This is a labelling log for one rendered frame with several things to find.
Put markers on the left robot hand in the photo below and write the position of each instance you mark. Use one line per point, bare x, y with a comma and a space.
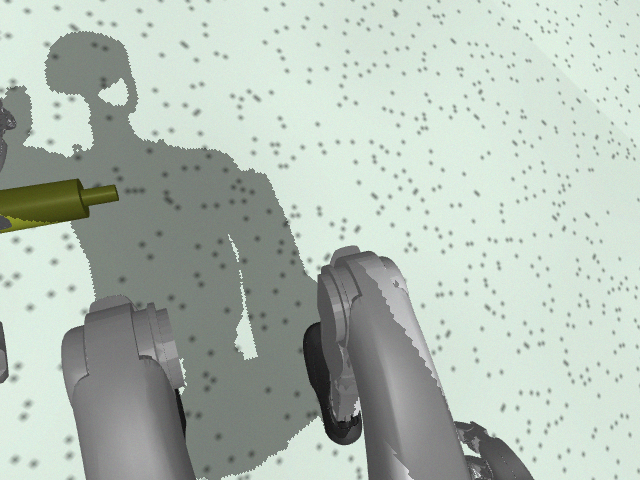
7, 122

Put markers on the bottle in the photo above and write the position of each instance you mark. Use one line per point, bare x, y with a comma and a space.
51, 203

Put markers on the right robot hand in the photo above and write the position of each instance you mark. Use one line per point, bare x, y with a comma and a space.
497, 462

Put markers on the right robot foot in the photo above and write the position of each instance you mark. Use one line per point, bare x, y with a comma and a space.
342, 433

